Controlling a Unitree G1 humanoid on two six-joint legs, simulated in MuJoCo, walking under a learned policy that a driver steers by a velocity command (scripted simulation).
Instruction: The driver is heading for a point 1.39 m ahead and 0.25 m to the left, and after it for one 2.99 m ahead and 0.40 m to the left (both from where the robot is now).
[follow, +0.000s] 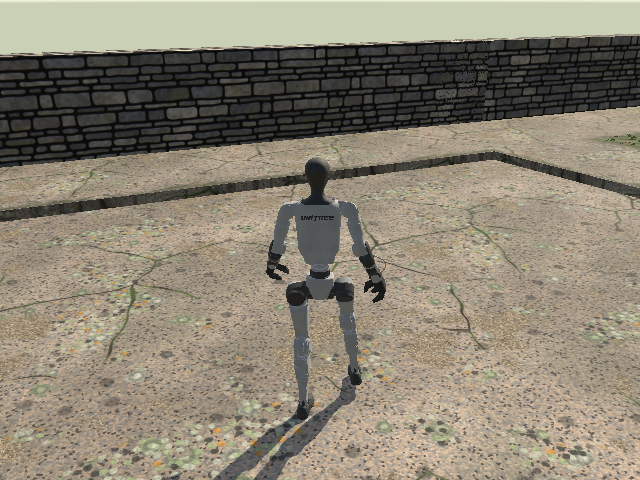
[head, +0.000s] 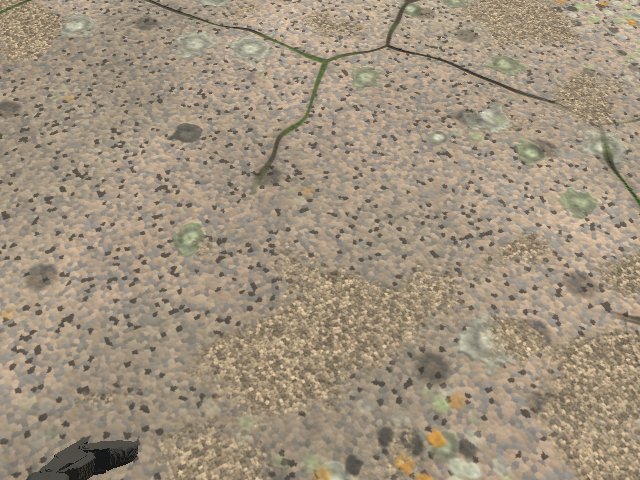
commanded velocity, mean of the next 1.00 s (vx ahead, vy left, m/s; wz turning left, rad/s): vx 0.50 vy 0.00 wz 0.49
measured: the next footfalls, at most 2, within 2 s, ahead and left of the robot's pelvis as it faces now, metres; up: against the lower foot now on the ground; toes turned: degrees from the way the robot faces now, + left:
right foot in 0.12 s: +0.25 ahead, -0.15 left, +0.00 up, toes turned +9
left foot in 0.64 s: +0.46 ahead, +0.19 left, +0.00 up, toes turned +26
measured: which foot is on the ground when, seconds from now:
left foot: down 0.00-0.14, up 0.16-0.62, down 0.64-1.00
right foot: up 0.00-0.10, down 0.12-0.64, up 0.66-1.00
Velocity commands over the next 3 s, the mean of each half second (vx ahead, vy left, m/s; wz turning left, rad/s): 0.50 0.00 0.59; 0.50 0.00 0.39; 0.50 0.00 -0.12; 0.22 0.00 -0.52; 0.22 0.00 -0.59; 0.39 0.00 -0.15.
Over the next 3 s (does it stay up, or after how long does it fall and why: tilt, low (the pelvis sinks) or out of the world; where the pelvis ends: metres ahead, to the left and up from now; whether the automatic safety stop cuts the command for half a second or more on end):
stays up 1.23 0.21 -0.02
